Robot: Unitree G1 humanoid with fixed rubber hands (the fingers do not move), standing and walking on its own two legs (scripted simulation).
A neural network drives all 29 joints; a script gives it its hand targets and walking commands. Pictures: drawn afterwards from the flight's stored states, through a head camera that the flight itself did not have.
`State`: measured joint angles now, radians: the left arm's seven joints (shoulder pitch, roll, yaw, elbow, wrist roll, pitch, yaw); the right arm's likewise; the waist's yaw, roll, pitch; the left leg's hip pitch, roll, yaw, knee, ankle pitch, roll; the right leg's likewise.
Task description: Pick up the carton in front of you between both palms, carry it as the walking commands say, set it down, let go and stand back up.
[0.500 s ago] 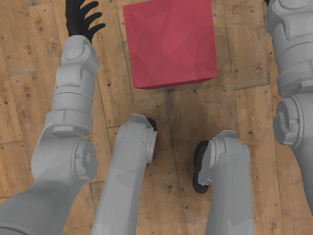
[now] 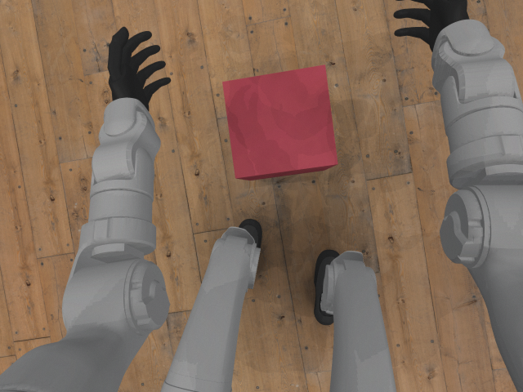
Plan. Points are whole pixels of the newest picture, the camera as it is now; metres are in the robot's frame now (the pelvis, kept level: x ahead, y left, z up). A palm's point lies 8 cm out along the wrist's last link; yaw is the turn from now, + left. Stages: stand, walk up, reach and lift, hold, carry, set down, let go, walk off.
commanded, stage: set down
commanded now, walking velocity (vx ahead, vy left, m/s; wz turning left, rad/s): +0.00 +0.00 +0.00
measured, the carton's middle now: (281, 132) +0.49 +0.07 -0.46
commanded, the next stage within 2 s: let go in 0.08 s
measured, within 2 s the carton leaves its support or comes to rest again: neither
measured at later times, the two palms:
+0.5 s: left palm (61, 144) +0.37 +0.25 +0.02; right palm (518, 128) +0.44 -0.16 +0.01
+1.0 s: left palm out of the picture +0.26 +0.23 +0.12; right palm out of the picture +0.31 -0.22 +0.10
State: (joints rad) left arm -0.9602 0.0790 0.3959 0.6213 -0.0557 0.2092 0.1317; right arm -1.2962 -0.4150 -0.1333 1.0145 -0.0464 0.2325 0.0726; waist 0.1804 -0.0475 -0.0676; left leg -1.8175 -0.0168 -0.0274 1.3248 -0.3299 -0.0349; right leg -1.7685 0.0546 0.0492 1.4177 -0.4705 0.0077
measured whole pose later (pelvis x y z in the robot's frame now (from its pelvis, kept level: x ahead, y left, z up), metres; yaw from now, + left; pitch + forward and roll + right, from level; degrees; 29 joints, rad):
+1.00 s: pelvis +0.11 +0.00 +0.19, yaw +1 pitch +6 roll +1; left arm 0.22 0.21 0.02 0.42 -0.03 0.02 -0.08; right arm 0.11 -0.19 -0.08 0.51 -0.04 0.01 0.00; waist 0.05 0.01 0.03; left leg -0.35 -0.02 -0.05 0.46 -0.22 -0.01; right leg -0.27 0.02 0.05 0.48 -0.32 -0.01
